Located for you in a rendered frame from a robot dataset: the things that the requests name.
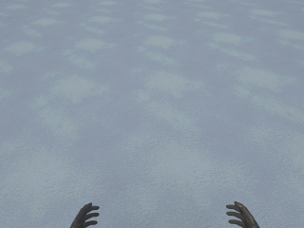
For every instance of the robot left hand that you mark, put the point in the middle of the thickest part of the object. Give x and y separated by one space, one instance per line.
80 220

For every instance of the robot right hand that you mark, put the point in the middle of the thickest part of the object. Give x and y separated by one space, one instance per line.
247 220

